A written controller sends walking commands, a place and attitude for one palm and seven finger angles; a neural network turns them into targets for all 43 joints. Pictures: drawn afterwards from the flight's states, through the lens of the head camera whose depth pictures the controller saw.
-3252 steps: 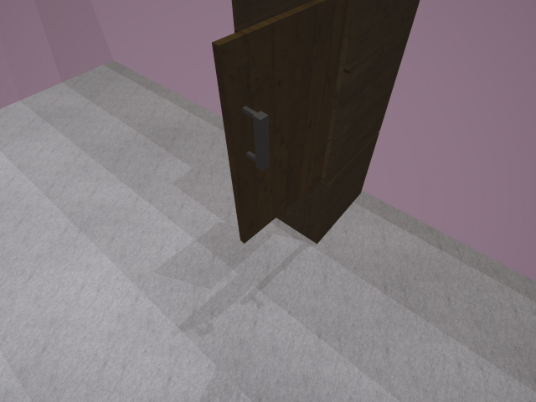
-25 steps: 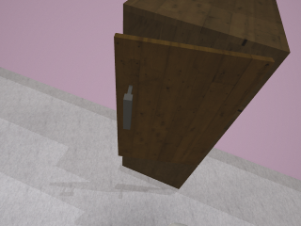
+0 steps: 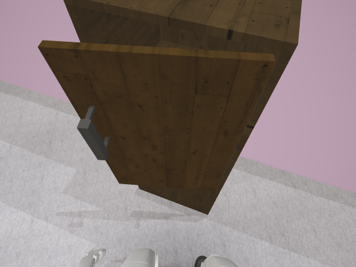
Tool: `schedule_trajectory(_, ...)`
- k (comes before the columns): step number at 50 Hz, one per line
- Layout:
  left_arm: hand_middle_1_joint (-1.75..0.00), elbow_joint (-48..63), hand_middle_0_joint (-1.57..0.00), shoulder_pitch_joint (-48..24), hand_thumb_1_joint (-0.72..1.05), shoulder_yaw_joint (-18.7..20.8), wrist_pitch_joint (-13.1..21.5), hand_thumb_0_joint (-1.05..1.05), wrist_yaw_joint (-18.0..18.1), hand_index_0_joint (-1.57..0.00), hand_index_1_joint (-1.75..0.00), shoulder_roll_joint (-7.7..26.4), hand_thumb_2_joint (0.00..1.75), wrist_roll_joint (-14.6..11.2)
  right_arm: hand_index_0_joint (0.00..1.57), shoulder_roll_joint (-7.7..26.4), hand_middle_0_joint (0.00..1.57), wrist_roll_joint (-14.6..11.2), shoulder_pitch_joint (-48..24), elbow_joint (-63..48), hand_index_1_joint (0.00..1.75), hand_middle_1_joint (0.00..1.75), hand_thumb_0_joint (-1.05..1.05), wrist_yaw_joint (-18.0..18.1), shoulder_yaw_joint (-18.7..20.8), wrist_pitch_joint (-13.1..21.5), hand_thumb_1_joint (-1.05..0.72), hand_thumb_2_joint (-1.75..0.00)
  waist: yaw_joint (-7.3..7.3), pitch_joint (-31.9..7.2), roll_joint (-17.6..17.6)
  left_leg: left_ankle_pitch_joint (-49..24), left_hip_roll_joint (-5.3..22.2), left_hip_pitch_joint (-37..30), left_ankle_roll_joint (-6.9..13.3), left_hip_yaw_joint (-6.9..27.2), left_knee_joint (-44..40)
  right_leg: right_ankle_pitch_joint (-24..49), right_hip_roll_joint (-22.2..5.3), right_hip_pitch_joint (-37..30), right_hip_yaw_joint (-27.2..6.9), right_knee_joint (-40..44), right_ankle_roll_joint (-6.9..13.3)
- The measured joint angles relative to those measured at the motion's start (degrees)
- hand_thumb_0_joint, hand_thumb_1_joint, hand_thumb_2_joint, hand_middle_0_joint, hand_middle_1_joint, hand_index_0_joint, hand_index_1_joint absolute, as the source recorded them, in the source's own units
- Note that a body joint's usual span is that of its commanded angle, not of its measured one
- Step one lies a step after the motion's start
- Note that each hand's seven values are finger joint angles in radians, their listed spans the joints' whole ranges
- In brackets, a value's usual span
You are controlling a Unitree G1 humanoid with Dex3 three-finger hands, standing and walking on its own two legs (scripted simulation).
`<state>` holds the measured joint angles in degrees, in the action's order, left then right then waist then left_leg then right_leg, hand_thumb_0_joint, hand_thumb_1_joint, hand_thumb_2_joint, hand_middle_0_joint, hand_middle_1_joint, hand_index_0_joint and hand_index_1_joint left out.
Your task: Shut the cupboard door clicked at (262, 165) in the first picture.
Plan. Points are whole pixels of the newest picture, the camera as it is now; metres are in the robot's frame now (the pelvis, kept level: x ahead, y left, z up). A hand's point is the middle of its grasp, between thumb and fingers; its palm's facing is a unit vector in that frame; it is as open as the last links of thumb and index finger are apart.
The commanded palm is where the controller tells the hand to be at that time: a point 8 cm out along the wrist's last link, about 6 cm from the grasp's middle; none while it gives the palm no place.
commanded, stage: shuffle to correct the standing spot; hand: left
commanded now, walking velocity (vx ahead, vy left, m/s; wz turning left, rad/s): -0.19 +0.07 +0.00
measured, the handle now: (97, 134) +0.38 +0.20 +0.05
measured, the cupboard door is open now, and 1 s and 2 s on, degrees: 16 16 16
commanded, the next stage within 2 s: come to a stop and stand still in 0.10 s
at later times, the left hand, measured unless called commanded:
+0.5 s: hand out of the picture -0.08 +0.22 -0.17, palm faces +0.03 -0.98 -0.18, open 7.4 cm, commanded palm none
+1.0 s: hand out of the picture -0.07 +0.13 -0.16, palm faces +0.01 -0.98 -0.20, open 7.2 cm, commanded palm none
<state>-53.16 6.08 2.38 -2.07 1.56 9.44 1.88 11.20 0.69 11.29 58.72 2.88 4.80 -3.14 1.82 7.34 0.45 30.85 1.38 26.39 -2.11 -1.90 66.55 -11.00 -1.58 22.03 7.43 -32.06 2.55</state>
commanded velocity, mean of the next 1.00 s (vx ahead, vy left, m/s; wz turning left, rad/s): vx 0.03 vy -0.02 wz -0.01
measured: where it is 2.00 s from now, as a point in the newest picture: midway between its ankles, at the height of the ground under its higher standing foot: outside the picture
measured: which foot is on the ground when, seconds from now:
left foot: up 0.00-0.18, down 0.20-1.00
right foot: down 0.00-0.22, up 0.24-0.78, down 0.80-1.00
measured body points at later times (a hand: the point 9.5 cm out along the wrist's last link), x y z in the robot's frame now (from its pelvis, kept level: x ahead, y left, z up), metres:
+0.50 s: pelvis -0.07 +0.03 +0.02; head -0.05 +0.07 +0.47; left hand -0.08 +0.28 -0.15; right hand -0.05 -0.20 -0.12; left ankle -0.08 +0.09 -0.73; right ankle -0.16 -0.13 -0.66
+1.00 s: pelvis -0.09 -0.05 +0.01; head -0.10 -0.05 +0.46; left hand -0.07 +0.18 -0.15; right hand -0.16 -0.24 -0.15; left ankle -0.07 +0.09 -0.73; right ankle -0.12 -0.14 -0.73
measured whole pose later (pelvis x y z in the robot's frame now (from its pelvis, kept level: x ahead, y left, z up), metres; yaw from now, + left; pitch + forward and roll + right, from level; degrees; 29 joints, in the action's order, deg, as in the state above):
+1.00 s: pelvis -0.09 -0.05 +0.01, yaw -1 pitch -1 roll +0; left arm -63.9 16.0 1.0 -0.1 2.1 8.9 0.2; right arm 5.4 1.3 22.3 67.8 1.6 0.8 -1.0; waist 1.7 -1.0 0.1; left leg 12.3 3.5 12.1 -1.5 -4.2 25.5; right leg -16.0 0.9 8.0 4.3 -24.7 2.3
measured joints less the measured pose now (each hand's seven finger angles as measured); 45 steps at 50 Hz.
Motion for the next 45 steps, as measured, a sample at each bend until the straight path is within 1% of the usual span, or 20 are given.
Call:
schedule_trajectory(6,-0.30,1.0,-0.20,-0.8,0.91,-0.2,0.4,0.00,0.3,-0.20,-0.30,-0.4,0.90,0.0,0.20,-2.3,0.19,-0.1,-2.5,-1.6,0.30,0.30,0.00,-0.7,-1.0,0.3,-0.91,-0.90,-1.49,-0.8,-1.6,-0.1,-1.2,-4.3,-0.2,-0.6,-13.5,1.9,0.3,1.3,1.3,0.7,0.5)
schedule_trajectory(8,-0.30,1.0,-0.20,-0.6,0.90,-0.1,0.4,0.00,0.2,-0.20,-0.30,-0.2,0.90,0.0,0.20,-3.1,0.19,-0.1,-3.2,-2.1,0.30,0.30,0.00,-0.9,-1.3,0.4,-0.91,-0.90,-1.83,-1.1,-2.3,-1.4,-1.3,-6.5,-0.1,-0.6,-18.5,2.7,0.1,2.1,1.5,0.6,0.3)
schedule_trajectory(10,-0.30,0.6,-0.20,-0.2,0.90,0.2,0.1,0.00,0.1,-0.20,-0.30,0.2,0.90,-0.2,0.20,-3.7,0.20,-0.1,-3.4,-2.7,0.30,0.30,0.00,-1.0,-1.3,0.7,-0.92,-0.90,-1.93,-1.5,-3.0,-4.8,-1.3,-9.6,0.1,-1.0,-25.6,3.4,-0.4,3.3,1.5,-0.1,-0.1)
schedule_trajectory(11,-0.30,0.3,-0.20,0.0,0.90,0.5,-0.2,0.00,0.0,-0.20,-0.30,0.6,0.90,-0.4,0.20,-4.1,0.20,-0.1,-3.6,-2.7,0.30,0.30,0.00,-1.0,-1.3,0.9,-0.92,-0.90,-1.97,-1.3,-4.1,-7.8,-2.0,-10.4,1.8,-1.7,-28.1,3.6,-1.2,3.7,1.0,-0.6,-0.5)
schedule_trajectory(12,-0.30,-0.1,-0.20,0.4,0.90,0.8,-0.7,0.00,-0.1,-0.20,-0.30,1.0,0.90,-0.6,0.20,-4.5,0.20,0.1,-3.4,-2.8,0.30,0.30,0.00,-1.1,-1.4,1.0,-0.92,-0.90,-2.26,-1.2,-5.1,-9.0,-2.8,-10.9,3.7,-2.6,-29.0,2.6,-1.7,4.0,0.1,-1.3,-0.8)
schedule_trajectory(13,-0.30,-0.6,-0.20,1.1,0.91,1.1,-1.3,0.00,-0.2,-0.20,-0.30,1.0,0.90,-0.8,0.20,-4.5,0.20,0.5,-2.8,-3.2,0.30,0.30,0.00,-1.2,-1.5,0.9,-0.92,-0.90,-2.41,-1.6,-5.1,-9.5,-2.9,-11.0,5.2,-2.9,-29.5,-2.5,-1.3,4.6,-1.1,-3.4,-1.5)
schedule_trajectory(14,-0.30,-1.0,-0.20,1.9,0.91,1.3,-1.9,0.00,-0.2,-0.20,-0.30,1.0,0.90,-0.8,0.20,-4.3,0.20,0.8,-2.1,-3.4,0.30,0.30,0.00,-1.1,-1.5,1.0,-0.93,-0.90,-2.36,-2.2,-4.5,-9.9,-2.7,-11.0,6.2,-3.0,-30.3,-7.5,-0.3,5.6,-2.8,-7.4,-2.0)
schedule_trajectory(15,-0.30,-1.4,-0.20,2.7,0.91,1.4,-2.4,0.00,-0.2,-0.20,-0.30,1.0,0.90,-0.7,0.20,-4.0,0.20,1.0,-1.5,-3.4,0.30,0.30,0.00,-0.8,-1.6,1.0,-0.93,-0.90,-2.28,-2.8,-3.8,-10.5,-2.5,-11.1,6.8,-3.1,-31.6,-10.1,0.8,6.5,-4.8,-12.3,-2.4)
schedule_trajectory(17,-0.30,-2.2,-0.20,4.6,0.91,1.9,-2.6,0.00,-0.3,-0.20,-0.30,1.2,0.90,-0.3,0.20,-3.8,0.20,1.1,-0.3,-2.8,0.30,0.30,0.00,-0.5,-2.0,1.2,-0.93,-0.90,-2.35,-4.1,-3.2,-12.6,-2.5,-11.7,7.3,-3.2,-34.9,-10.2,2.0,7.3,-7.9,-21.5,-3.0)
schedule_trajectory(18,-0.30,-2.7,-0.20,5.6,0.91,2.0,-2.3,0.00,-0.4,-0.20,-0.30,1.5,0.90,-0.3,0.20,-3.7,0.20,1.1,0.3,-2.3,0.30,0.30,0.00,-0.4,-2.2,1.4,-0.93,-0.90,-2.52,-4.6,-3.2,-13.7,-2.6,-12.1,7.3,-3.4,-36.6,-9.4,2.2,6.8,-8.9,-24.3,-3.4)
schedule_trajectory(20,-0.30,-4.0,-0.20,7.7,0.91,2.1,-1.6,0.00,-0.5,-0.20,-0.30,2.2,0.90,-0.3,0.20,-3.8,0.20,1.0,1.3,-1.4,0.30,0.30,0.00,-0.2,-2.5,2.0,-0.93,-0.90,-2.88,-5.8,-3.5,-15.6,-3.0,-13.0,7.4,-4.0,-39.8,-7.9,1.9,4.6,-10.1,-26.1,-4.2)
schedule_trajectory(22,-0.30,-5.6,-0.19,9.6,0.91,2.1,-1.4,0.00,-0.6,-0.19,-0.30,2.7,0.90,-0.3,0.20,-3.9,0.20,1.0,2.4,-0.8,0.30,0.30,0.00,0.1,-2.7,2.9,-0.93,-0.90,-2.75,-6.6,-3.7,-17.1,-3.1,-13.8,7.5,-4.4,-42.4,-8.1,1.3,1.4,-10.4,-24.6,-4.9)
schedule_trajectory(26,-0.30,-8.3,-0.19,11.5,0.91,1.7,-1.9,0.00,-0.9,-0.19,-0.30,3.1,0.90,-0.4,0.20,-4.0,0.20,1.0,4.7,0.2,0.30,0.30,0.00,0.4,-3.0,4.0,-0.93,-0.90,-1.68,-7.2,-3.3,-19.4,-2.5,-15.3,7.4,-4.8,-46.1,-10.8,0.7,-3.6,-9.5,-19.9,-5.3)
schedule_trajectory(31,-0.30,-9.3,-0.19,10.7,0.91,1.0,-2.1,0.01,-1.3,-0.19,-0.30,2.6,0.90,-0.5,0.20,-4.1,0.20,1.0,7.3,2.6,0.30,0.30,0.00,0.3,-3.2,3.8,-0.92,-0.90,-0.26,-6.8,-2.6,-21.5,-1.2,-16.2,6.5,-5.1,-48.7,-12.8,-0.1,-5.8,-7.8,-14.7,-4.9)
schedule_trajectory(35,-0.30,-9.1,-0.19,8.6,0.91,0.3,-1.6,0.01,-1.2,-0.19,-0.30,1.5,0.90,-0.8,0.20,-4.0,0.20,1.0,9.4,5.2,0.30,0.30,0.00,-0.1,-3.1,3.1,-0.91,-0.90,0.72,-6.8,-2.2,-22.1,-0.8,-16.1,5.7,-4.9,-48.5,-13.4,-0.7,-7.5,-6.7,-7.5,-4.1)
schedule_trajectory(37,-0.30,-8.9,-0.19,7.5,0.91,0.1,-1.1,0.01,-1.0,-0.19,-0.30,0.8,0.90,-0.9,0.20,-4.0,0.20,1.0,10.3,6.5,0.30,0.30,0.00,-0.3,-3.0,2.8,-0.91,-0.90,0.91,-6.9,-2.2,-22.0,-0.9,-15.8,5.1,-4.8,-47.7,-11.7,-0.9,-8.7,-6.1,-3.0,-3.8)
schedule_trajectory(40,-0.30,-8.7,-0.19,6.8,0.94,0.1,0.2,0.01,-0.3,-0.20,-0.30,1.1,0.90,-1.0,0.20,-4.5,0.20,0.5,11.5,8.1,0.30,0.30,0.00,-0.6,-3.0,2.4,-0.91,-0.90,0.47,-7.2,-3.2,-20.7,-1.7,-14.8,3.9,-5.2,-44.7,-5.2,-1.3,-12.1,-5.7,6.7,-3.4)
schedule_trajectory(41,-0.30,-9.1,-0.19,6.6,0.94,0.0,0.7,0.01,0.0,-0.20,-0.30,0.9,0.90,-1.1,0.20,-4.4,0.20,0.4,11.5,8.7,0.30,0.30,0.00,-0.7,-3.0,2.3,-0.91,-0.90,0.36,-7.0,-2.7,-20.0,-1.3,-14.5,3.4,-5.0,-43.3,-3.6,-1.0,-12.4,-5.5,7.0,-3.1)
schedule_trajectory(43,-0.30,-9.8,-0.19,6.7,0.94,-0.5,1.1,0.01,0.2,-0.20,-0.30,0.2,0.90,-1.2,0.20,-4.2,0.20,0.3,11.8,9.3,0.30,0.30,0.00,-0.9,-3.3,2.0,-0.91,-0.90,0.55,-7.4,-1.0,-19.5,-0.3,-14.6,2.6,-3.9,-42.3,-4.0,0.0,-13.1,-4.4,6.6,-2.3)
schedule_trajectory(45,-0.30,-10.0,-0.19,7.7,0.94,-0.9,1.5,0.01,0.3,-0.20,-0.30,-0.1,0.90,-1.4,0.20,-4.4,0.20,0.6,12.2,9.5,0.30,0.30,0.00,-1.1,-3.5,1.8,-0.91,-0.90,0.43,-8.3,-0.1,-19.1,0.5,-14.5,1.9,-3.1,-41.8,-4.7,0.8,-13.6,-3.7,6.8,-1.7)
